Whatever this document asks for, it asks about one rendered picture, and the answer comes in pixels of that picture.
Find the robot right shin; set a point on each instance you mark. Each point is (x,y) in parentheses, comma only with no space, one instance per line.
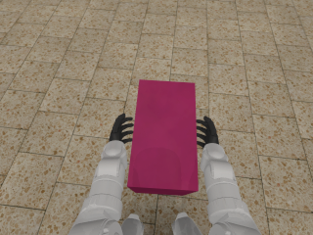
(181,214)

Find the robot right hand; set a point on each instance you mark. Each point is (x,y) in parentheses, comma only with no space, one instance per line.
(210,132)

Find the robot right thigh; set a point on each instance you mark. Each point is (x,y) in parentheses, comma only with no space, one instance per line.
(185,226)

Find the left robot forearm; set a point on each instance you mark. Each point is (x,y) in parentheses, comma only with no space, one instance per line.
(104,200)

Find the right robot forearm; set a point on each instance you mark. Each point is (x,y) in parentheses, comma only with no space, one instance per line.
(223,193)

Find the carton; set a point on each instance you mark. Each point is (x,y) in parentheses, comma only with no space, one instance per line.
(164,150)

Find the left robot upper arm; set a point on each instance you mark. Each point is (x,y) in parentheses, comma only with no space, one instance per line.
(105,226)

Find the right robot upper arm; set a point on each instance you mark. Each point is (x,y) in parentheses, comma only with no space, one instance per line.
(229,228)

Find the robot left hand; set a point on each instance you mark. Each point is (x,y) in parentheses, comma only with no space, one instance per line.
(118,126)

